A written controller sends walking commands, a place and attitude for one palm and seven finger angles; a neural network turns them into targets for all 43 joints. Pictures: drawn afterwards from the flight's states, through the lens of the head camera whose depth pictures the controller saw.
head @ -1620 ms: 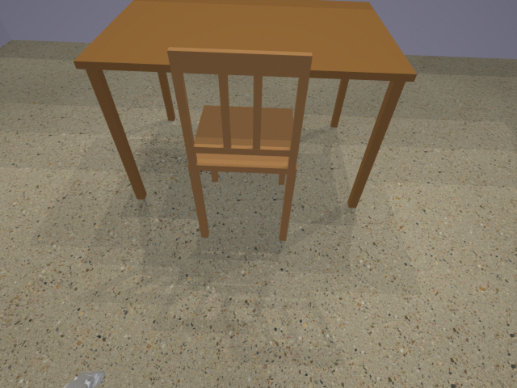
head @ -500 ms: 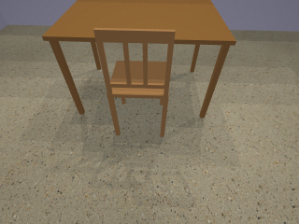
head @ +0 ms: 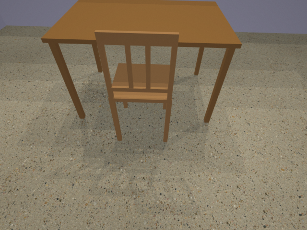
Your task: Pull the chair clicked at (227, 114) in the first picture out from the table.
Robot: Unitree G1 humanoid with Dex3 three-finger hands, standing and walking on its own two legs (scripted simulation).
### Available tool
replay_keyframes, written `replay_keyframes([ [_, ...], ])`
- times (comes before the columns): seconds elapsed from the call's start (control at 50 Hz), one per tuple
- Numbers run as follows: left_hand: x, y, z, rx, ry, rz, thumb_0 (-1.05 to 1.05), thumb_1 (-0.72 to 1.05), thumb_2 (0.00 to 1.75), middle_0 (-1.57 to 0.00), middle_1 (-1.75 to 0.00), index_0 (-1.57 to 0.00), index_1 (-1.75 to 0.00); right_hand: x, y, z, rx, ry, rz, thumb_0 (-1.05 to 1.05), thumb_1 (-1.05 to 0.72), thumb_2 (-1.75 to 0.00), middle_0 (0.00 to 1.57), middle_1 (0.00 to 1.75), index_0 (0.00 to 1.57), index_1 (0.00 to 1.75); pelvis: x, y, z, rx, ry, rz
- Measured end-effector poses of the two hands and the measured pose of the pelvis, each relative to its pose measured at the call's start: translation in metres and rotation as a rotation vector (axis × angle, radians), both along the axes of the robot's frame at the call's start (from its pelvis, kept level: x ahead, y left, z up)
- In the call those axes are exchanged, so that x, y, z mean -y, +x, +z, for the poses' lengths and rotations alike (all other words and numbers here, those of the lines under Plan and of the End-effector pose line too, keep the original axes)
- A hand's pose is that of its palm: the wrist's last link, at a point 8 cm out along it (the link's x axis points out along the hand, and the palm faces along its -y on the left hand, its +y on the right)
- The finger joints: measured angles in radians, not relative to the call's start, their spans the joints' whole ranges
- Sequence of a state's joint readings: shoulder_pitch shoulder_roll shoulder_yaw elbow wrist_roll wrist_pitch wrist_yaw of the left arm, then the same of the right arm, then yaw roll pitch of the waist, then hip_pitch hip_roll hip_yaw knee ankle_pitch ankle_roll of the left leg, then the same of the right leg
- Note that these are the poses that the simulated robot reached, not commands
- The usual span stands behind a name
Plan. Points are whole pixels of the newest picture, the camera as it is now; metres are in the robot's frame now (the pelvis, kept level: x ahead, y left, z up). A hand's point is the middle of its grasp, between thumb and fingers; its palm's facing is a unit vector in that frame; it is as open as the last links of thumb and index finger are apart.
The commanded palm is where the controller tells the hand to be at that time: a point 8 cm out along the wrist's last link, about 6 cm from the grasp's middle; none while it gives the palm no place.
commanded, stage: take the last steps up to it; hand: left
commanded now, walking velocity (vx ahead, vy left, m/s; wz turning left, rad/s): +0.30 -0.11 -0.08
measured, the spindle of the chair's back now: (129, 67) +0.91 +0.18 -0.09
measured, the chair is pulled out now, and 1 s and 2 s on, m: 0.00 0.00 0.00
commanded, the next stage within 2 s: come to a stop and stand still in 1.22 s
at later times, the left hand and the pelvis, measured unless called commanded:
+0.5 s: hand out of the picture +0.01 +0.13 -0.18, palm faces +0.06 -0.98 -0.18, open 7.4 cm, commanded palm none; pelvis +0.12 -0.03 -0.01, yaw -1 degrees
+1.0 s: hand (111, 172) +0.35 +0.18 -0.18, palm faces +0.03 -0.99 -0.16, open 7.3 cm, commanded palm none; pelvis +0.30 +0.00 +0.00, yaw -2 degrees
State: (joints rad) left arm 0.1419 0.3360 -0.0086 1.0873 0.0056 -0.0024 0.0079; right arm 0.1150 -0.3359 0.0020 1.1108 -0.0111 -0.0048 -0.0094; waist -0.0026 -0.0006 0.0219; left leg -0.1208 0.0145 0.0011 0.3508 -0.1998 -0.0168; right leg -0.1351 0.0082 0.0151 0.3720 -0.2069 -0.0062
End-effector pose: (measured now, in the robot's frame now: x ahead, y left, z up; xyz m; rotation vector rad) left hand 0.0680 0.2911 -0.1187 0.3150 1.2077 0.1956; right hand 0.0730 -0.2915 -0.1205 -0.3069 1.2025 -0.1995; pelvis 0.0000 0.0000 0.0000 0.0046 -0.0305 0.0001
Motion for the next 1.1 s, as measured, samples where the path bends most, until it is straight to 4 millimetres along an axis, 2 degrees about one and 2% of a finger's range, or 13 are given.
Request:
replay_keyframes([
  [0.22,0.042,-0.029,-0.034,-0.159,-0.112,0.035,0.01,0.91,0.90,-0.20,-0.30,-0.20,-0.30,-0.037,-0.030,-0.029,-0.118,0.106,-0.078,0.01,-0.91,-0.90,0.20,0.30,0.20,0.30,0.006,0.037,-0.012,-0.018,0.014,-0.027],
  [0.32,0.073,-0.030,-0.039,-0.236,-0.140,0.063,0.01,0.91,0.90,-0.20,-0.30,-0.20,-0.30,-0.039,-0.048,-0.044,-0.222,0.149,-0.143,0.01,-0.90,-0.90,0.20,0.30,0.20,0.30,0.021,0.065,-0.019,-0.032,-0.001,-0.029],
  [0.38,0.088,-0.032,-0.037,-0.224,-0.146,0.114,0.01,0.91,0.90,-0.21,-0.30,-0.20,-0.30,-0.038,-0.042,-0.043,-0.295,0.157,-0.133,0.01,-0.91,-0.90,0.20,0.30,0.20,0.30,0.028,0.081,-0.018,-0.038,-0.001,-0.011],
  [0.42,0.098,-0.040,-0.034,-0.251,-0.151,0.146,0.01,0.91,0.90,-0.21,-0.30,-0.20,-0.30,-0.035,-0.023,-0.039,-0.295,0.156,-0.122,0.01,-0.91,-0.90,0.20,0.30,0.20,0.30,0.030,0.093,-0.015,-0.037,0.004,-0.013],
  [0.48,0.110,-0.055,-0.029,-0.337,-0.166,0.176,0.01,0.91,0.90,-0.21,-0.30,-0.20,-0.30,-0.033,0.024,-0.038,-0.234,0.152,-0.102,0.01,-0.91,-0.90,0.20,0.30,0.20,0.30,0.029,0.112,-0.013,-0.036,0.003,-0.020],
  [0.56,0.122,-0.066,-0.023,-0.464,-0.197,0.200,0.01,0.91,0.90,-0.21,-0.30,-0.20,-0.30,-0.038,0.108,-0.036,-0.092,0.156,-0.071,0.01,-0.91,-0.90,0.19,0.30,0.20,0.30,0.023,0.140,-0.015,-0.038,-0.011,-0.025],
  [0.62,0.123,-0.058,-0.027,-0.524,-0.220,0.215,0.01,0.90,0.90,-0.21,-0.30,-0.20,-0.30,-0.049,0.173,-0.034,0.017,0.159,-0.037,0.01,-0.91,-0.90,0.19,0.30,0.20,0.30,0.017,0.166,-0.021,-0.035,-0.019,-0.024],
  [0.68,0.114,-0.033,-0.042,-0.545,-0.238,0.219,0.01,0.90,0.90,-0.21,-0.30,-0.20,-0.30,-0.062,0.225,-0.037,0.118,0.146,-0.019,0.01,-0.91,-0.90,0.19,0.30,0.20,0.30,0.007,0.196,-0.035,-0.023,-0.032,-0.027],
  [0.74,0.099,0.017,-0.056,-0.481,-0.237,0.200,0.01,0.90,0.90,-0.21,-0.30,-0.20,-0.30,-0.070,0.243,-0.035,0.142,0.138,-0.033,0.01,-0.91,-0.90,0.19,0.30,0.20,0.30,0.001,0.219,-0.036,-0.006,-0.016,-0.039],
  [0.8,0.083,0.089,-0.057,-0.332,-0.226,0.161,0.01,0.91,0.90,-0.21,-0.30,-0.20,-0.30,-0.074,0.239,-0.028,0.096,0.130,-0.069,0.00,-0.91,-0.90,0.20,0.30,0.20,0.30,-0.002,0.238,-0.024,0.002,-0.009,-0.042],
  [0.9,0.071,0.204,-0.045,-0.095,-0.223,0.098,0.01,0.91,0.90,-0.20,-0.30,-0.19,-0.30,-0.059,0.232,-0.013,0.025,0.082,-0.108,-0.02,-0.96,-0.90,0.20,0.30,0.20,0.30,-0.006,0.270,-0.009,-0.009,-0.015,-0.036],
  [1.0,0.062,0.275,-0.034,-0.030,-0.190,0.056,0.02,0.94,0.90,-0.20,-0.30,-0.19,-0.30,-0.059,0.219,-0.011,-0.068,0.097,-0.157,-0.01,-0.94,-0.90,0.19,0.30,0.20,0.30,0.001,0.302,-0.002,-0.020,-0.010,-0.032],
  [1.1,0.072,0.330,-0.028,-0.037,-0.180,0.013,0.01,0.93,0.90,-0.20,-0.30,-0.19,-0.30,-0.062,0.205,-0.012,-0.186,0.136,-0.217,0.00,-0.92,-0.90,0.19,0.30,0.20,0.30,0.014,0.338,0.000,-0.032,-0.006,-0.029],
])
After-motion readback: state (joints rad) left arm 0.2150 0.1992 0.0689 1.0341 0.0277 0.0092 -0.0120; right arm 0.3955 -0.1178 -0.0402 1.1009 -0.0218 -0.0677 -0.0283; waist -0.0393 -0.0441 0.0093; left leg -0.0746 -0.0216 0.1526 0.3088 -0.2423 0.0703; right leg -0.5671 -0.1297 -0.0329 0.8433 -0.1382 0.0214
